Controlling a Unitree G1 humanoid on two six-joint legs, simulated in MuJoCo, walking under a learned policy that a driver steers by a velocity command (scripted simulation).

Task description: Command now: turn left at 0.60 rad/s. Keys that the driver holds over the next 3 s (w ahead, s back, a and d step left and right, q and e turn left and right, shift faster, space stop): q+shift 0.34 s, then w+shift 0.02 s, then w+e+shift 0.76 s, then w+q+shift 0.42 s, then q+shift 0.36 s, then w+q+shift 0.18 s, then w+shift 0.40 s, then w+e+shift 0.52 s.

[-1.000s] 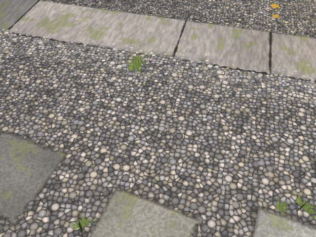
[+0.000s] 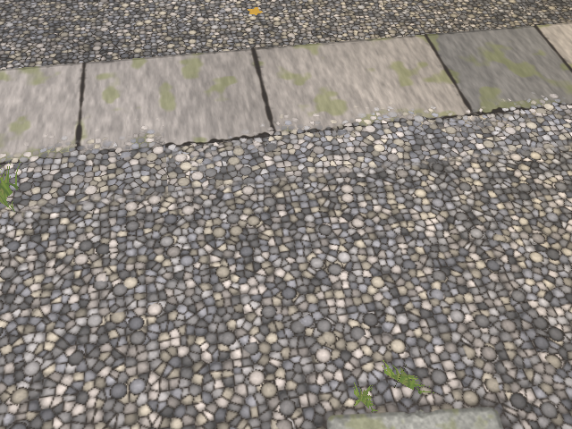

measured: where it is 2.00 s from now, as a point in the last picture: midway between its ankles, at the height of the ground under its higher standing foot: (303, 214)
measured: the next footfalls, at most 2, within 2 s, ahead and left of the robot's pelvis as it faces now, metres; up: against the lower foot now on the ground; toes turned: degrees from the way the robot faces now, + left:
right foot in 0.40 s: +0.15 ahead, -0.09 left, +0.00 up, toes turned +33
left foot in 0.76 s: +0.15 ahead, +0.17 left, +0.00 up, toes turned +10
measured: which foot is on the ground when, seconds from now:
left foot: down 0.00-0.40, up 0.42-0.74, down 0.76-1.00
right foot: up 0.00-0.38, down 0.40-0.76, up 0.78-1.00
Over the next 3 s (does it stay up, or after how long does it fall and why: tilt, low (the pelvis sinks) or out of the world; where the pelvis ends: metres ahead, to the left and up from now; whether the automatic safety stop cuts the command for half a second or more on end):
stays up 1.55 0.33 -0.01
